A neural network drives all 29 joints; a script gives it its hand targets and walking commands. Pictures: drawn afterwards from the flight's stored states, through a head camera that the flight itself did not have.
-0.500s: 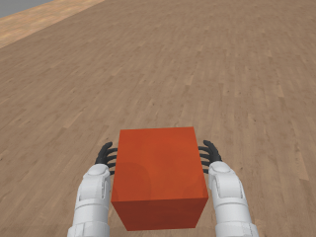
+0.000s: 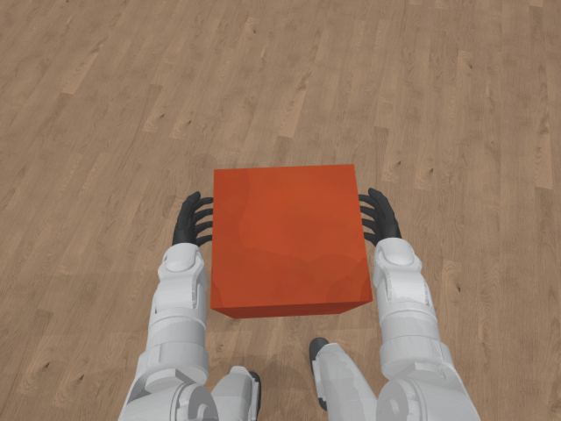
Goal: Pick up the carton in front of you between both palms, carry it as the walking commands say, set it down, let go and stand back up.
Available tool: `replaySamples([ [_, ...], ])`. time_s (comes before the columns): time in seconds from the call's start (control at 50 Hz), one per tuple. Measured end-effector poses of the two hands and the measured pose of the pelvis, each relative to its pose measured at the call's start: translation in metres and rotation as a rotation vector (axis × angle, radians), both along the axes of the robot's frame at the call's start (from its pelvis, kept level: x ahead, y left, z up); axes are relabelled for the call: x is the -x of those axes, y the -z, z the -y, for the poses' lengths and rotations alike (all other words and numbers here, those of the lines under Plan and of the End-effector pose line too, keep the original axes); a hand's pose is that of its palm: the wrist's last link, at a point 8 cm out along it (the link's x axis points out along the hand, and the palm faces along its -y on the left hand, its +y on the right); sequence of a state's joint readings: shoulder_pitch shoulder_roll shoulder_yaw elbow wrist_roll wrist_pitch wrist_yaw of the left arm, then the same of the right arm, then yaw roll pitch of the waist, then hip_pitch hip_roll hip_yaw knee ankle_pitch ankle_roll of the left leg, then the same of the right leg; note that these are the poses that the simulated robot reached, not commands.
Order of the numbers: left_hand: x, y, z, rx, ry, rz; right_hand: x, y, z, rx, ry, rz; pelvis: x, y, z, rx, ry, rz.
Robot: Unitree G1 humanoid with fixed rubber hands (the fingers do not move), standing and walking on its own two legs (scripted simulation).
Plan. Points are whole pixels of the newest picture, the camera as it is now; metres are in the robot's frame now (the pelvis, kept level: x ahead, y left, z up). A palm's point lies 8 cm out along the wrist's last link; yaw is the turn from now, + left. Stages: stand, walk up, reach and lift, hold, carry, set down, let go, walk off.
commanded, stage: set down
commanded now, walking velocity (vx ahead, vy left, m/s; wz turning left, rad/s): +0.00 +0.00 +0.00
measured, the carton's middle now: (285, 251) +0.36 -0.02 -0.14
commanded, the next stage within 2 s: none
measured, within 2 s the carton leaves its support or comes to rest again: rests again in 1.98 s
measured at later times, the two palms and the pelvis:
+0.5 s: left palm (215, 243) +0.41 +0.12 -0.21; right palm (366, 241) +0.39 -0.18 -0.22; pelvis -0.03 +0.00 -0.14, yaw +3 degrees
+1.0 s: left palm (232, 248) +0.44 +0.11 -0.37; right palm (354, 251) +0.42 -0.19 -0.38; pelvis -0.05 +0.00 -0.26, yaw +6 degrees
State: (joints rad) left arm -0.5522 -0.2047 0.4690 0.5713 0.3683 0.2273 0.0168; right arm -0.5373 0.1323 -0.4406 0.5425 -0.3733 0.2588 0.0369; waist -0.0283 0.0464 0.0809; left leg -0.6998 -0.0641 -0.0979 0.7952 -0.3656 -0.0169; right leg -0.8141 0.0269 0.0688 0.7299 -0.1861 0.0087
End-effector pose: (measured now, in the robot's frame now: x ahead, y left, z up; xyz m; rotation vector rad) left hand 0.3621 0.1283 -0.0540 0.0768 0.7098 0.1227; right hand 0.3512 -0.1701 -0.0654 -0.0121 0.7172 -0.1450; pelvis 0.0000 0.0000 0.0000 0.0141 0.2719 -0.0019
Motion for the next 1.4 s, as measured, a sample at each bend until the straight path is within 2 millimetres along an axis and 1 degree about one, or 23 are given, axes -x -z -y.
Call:
replaySamples([
  [0.06,-0.004,0.032,0.000,0.016,-0.009,0.018,-0.003,0.033,0.000,-0.004,0.008,0.017,0.004,0.016,-0.004,-0.007,-0.001,-0.103],
  [0.12,-0.010,0.056,0.000,0.034,-0.018,0.046,-0.009,0.057,0.000,-0.013,0.014,0.046,0.008,0.035,-0.006,-0.012,-0.006,-0.196],
  [0.22,-0.021,0.081,0.002,0.060,-0.036,0.079,-0.021,0.082,0.002,-0.029,0.028,0.080,0.012,0.065,-0.008,-0.015,-0.014,-0.301],
  [0.38,-0.036,0.118,0.008,0.064,-0.038,0.057,-0.034,0.119,0.008,-0.040,0.040,0.057,0.020,0.105,-0.005,-0.021,-0.019,-0.384],
  [0.56,-0.050,0.173,0.012,0.051,-0.022,0.043,-0.046,0.175,0.012,-0.032,0.039,0.041,0.029,0.152,0.002,-0.032,-0.029,-0.461],
  [0.78,-0.066,0.249,0.015,0.051,0.002,0.038,-0.055,0.251,0.016,-0.029,0.056,0.035,0.041,0.209,0.005,-0.037,-0.046,-0.514],
  [1.02,-0.083,0.323,0.020,0.054,0.029,0.015,-0.065,0.322,0.020,-0.012,0.070,0.014,0.055,0.263,0.000,-0.024,-0.065,-0.536],
  [1.32,-0.101,0.414,0.029,0.043,0.071,-0.027,-0.077,0.409,0.028,0.007,0.086,-0.029,0.067,0.321,-0.005,0.002,-0.094,-0.518],
  [1.4,-0.102,0.430,0.028,0.050,0.070,-0.040,-0.077,0.423,0.028,0.018,0.080,-0.042,0.067,0.330,-0.003,0.015,-0.113,-0.497],
])
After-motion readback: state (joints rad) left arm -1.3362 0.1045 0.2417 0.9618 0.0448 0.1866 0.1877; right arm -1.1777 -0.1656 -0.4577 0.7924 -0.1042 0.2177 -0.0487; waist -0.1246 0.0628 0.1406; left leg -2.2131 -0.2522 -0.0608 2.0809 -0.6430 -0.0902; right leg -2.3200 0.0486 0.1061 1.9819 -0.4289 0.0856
